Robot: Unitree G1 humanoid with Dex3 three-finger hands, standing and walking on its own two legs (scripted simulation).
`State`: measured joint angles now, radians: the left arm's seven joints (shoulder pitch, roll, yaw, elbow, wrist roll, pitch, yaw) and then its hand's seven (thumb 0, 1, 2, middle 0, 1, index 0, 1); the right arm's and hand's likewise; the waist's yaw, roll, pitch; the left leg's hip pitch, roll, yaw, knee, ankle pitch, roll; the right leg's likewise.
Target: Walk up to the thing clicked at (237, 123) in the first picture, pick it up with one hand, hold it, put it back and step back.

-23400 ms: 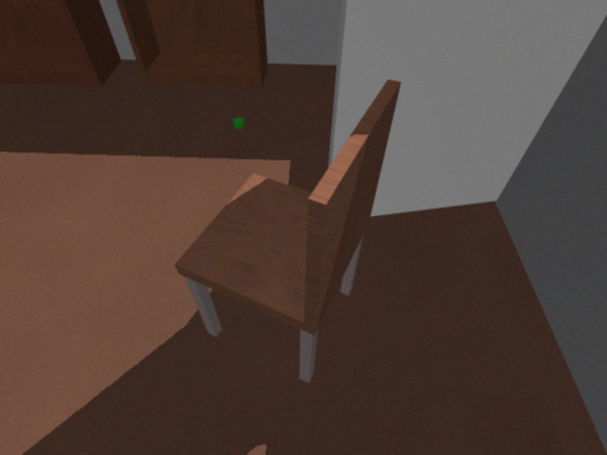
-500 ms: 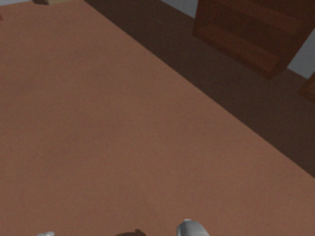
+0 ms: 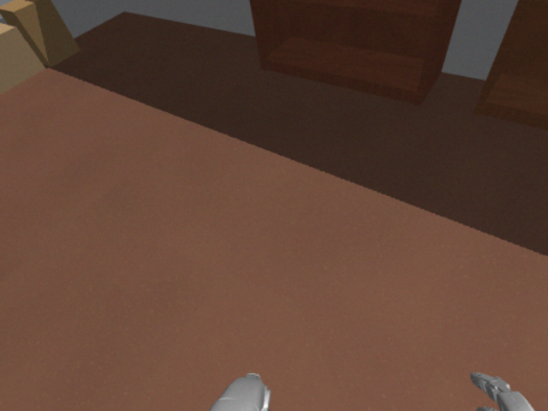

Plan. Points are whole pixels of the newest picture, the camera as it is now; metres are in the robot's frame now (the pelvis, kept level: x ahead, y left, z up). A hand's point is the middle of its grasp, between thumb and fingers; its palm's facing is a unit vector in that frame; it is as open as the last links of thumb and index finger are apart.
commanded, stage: walk up
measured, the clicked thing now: out of the picture +0.94 -1.26 -0.76
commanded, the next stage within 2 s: none
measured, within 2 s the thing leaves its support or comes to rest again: neither
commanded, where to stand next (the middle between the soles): +0.23 +0.05 m, yaw -69 degrees
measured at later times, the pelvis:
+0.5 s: pelvis +0.17 +0.14 -0.01, yaw -24 degrees
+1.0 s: pelvis +0.23 +0.19 -0.03, yaw -47 degrees
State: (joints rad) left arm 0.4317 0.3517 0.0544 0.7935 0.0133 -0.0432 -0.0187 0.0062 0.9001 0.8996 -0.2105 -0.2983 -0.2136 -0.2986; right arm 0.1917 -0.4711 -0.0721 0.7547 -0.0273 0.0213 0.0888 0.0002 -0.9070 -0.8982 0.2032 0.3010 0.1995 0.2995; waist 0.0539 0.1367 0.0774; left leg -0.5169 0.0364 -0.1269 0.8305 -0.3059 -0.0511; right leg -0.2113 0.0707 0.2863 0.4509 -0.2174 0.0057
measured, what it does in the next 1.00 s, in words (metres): walks ahead, turning right: left foot, then right foot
